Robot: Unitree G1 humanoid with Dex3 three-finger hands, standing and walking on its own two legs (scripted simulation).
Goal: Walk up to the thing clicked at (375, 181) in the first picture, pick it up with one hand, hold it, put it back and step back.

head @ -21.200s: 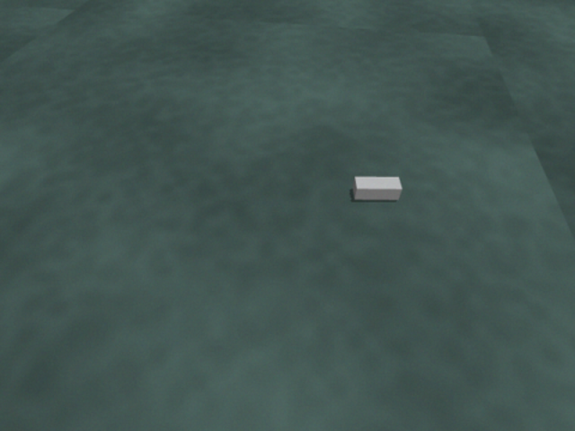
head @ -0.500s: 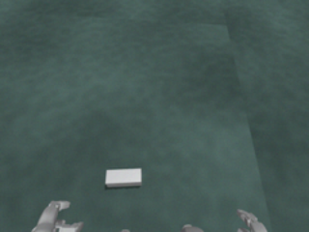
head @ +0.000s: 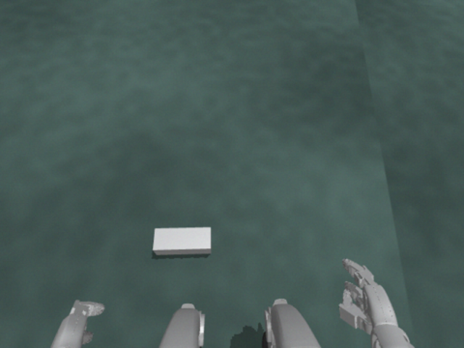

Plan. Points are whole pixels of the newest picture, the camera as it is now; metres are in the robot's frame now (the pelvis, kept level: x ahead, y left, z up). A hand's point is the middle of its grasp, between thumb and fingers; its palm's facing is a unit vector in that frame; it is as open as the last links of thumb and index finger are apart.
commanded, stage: rise first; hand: left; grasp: from above
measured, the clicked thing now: (183, 241) +0.47 +0.17 -0.64
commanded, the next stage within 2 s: none
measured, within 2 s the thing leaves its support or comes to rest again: neither
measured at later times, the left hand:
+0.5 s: hand (133, 294) +0.24 +0.24 -0.31, palm faces -0.42 -0.48 -0.77, open 14.2 cm
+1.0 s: hand (148, 264) +0.34 +0.24 -0.44, palm faces -0.48 -0.10 -0.87, open 14.1 cm
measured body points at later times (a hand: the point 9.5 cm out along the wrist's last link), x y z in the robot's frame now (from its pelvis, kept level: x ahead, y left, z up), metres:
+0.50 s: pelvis -0.05 -0.01 -0.17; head +0.14 -0.01 +0.24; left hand +0.26 +0.26 -0.26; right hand +0.14 -0.28 -0.28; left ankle +0.00 +0.13 -0.64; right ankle +0.02 -0.16 -0.64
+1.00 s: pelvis -0.09 +0.00 -0.28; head +0.12 +0.03 +0.11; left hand +0.36 +0.25 -0.39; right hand -0.03 -0.29 -0.40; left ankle +0.00 +0.13 -0.64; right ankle +0.02 -0.16 -0.64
